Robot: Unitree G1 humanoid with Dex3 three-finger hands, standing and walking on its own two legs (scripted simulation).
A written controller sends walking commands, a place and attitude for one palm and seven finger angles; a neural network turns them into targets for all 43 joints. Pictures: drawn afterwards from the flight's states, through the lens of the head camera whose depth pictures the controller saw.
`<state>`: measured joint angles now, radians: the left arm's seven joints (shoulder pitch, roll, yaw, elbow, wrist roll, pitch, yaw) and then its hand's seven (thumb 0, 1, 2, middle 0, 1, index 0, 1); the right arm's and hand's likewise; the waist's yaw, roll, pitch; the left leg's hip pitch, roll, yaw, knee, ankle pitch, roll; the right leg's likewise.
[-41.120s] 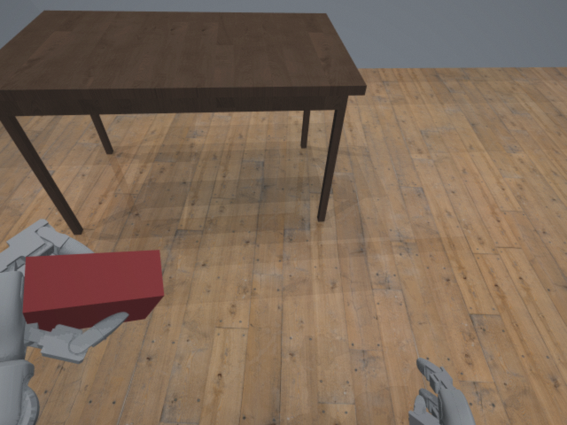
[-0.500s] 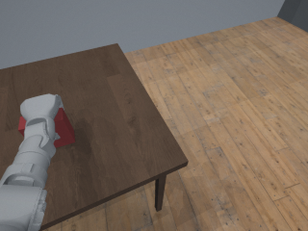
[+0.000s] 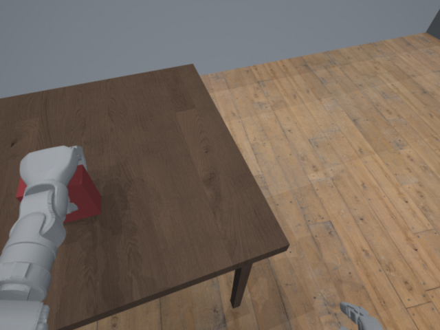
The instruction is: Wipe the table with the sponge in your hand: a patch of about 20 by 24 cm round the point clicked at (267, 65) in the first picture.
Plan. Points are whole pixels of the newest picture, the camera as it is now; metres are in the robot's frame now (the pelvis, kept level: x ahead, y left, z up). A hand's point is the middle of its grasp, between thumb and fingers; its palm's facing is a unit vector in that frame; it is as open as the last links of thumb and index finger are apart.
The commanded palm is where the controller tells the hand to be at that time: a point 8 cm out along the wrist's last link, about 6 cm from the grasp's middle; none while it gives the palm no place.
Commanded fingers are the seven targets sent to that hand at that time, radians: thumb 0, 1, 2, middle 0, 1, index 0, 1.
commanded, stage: wipe back along the first lane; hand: left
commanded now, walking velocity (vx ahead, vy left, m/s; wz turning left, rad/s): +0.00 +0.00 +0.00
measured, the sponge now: (67, 201) +0.34 +0.35 -0.01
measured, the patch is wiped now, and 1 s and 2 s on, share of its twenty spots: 1.00 1.00 1.00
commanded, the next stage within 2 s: lift the sponge slowly off the table in 1.60 s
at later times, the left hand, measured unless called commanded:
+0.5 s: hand (64, 205) +0.31 +0.32 +0.04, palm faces -0.02 -0.02 -1.00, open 9.4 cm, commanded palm +0.26 +0.30 +0.06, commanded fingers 0.00 0.10 1.30 -1.20 -1.60 -1.20 -1.60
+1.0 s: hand (66, 229) +0.26 +0.29 +0.04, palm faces -0.01 -0.04 -1.00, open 9.3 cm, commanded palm +0.22 +0.28 +0.07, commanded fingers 0.00 0.10 1.30 -1.20 -1.60 -1.20 -1.60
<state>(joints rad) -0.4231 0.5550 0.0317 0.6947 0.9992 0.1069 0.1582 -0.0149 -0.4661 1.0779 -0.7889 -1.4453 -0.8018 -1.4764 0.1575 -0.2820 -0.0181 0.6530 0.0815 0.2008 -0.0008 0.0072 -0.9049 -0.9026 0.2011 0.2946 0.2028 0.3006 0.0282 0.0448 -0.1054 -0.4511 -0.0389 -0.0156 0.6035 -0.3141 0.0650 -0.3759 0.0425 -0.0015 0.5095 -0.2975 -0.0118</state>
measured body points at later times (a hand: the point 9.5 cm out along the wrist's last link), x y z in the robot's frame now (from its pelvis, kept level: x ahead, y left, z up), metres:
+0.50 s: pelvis -0.01 +0.00 +0.00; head +0.01 -0.01 +0.45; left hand +0.30 +0.32 +0.10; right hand +0.17 -0.23 -0.11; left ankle -0.02 +0.07 -0.73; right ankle -0.03 -0.12 -0.73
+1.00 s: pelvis +0.00 -0.01 +0.00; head +0.00 -0.04 +0.45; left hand +0.26 +0.29 +0.10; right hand +0.20 -0.24 -0.10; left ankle -0.02 +0.07 -0.73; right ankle -0.03 -0.12 -0.73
